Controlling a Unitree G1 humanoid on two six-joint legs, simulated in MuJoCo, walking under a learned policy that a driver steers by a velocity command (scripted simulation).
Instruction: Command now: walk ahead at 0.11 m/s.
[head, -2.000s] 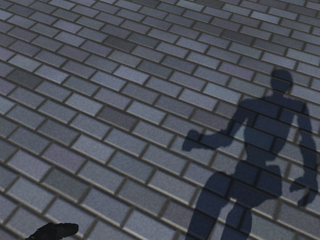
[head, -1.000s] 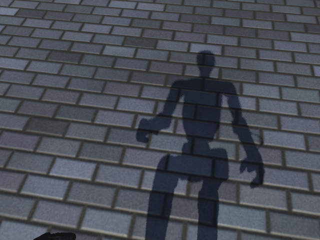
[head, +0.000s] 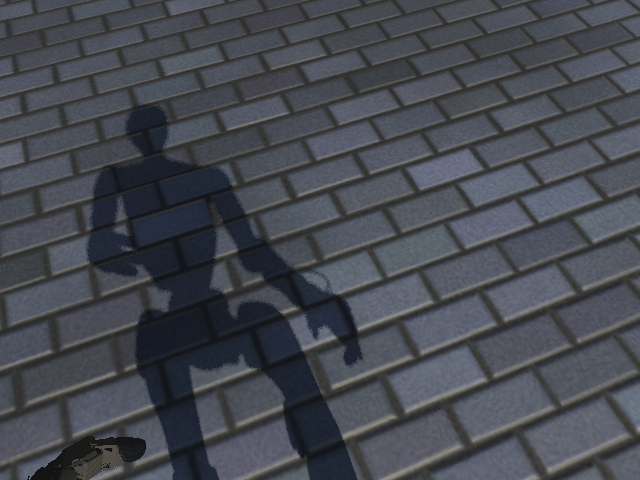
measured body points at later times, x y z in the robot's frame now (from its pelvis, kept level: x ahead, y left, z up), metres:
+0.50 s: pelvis +0.03 +0.04 +0.01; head +0.06 +0.08 +0.46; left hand +0.13 +0.35 -0.11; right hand +0.18 -0.23 -0.09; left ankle +0.01 +0.12 -0.73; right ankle +0.08 -0.10 -0.67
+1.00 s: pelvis +0.07 +0.02 +0.01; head +0.11 +0.02 +0.46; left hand +0.04 +0.34 -0.08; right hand +0.36 -0.16 -0.09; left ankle -0.02 +0.11 -0.67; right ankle +0.14 -0.08 -0.73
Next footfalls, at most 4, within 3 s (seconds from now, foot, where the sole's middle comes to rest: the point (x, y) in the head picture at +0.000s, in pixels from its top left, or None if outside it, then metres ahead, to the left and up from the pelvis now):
0.40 left None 0.05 0.13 -0.76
0.90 right None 0.17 -0.06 -0.76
1.32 left None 0.01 0.16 -0.76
1.78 right None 0.21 0.03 -0.76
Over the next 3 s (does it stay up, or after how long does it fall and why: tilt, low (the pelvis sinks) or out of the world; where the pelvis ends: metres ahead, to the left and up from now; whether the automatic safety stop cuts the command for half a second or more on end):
stays up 0.54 0.45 0.01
